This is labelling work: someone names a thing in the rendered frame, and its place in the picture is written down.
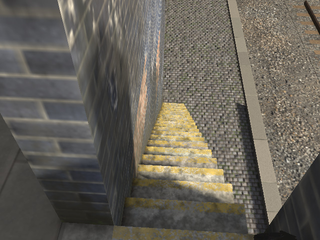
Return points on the robot right hand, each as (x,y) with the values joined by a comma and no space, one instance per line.
(281,235)

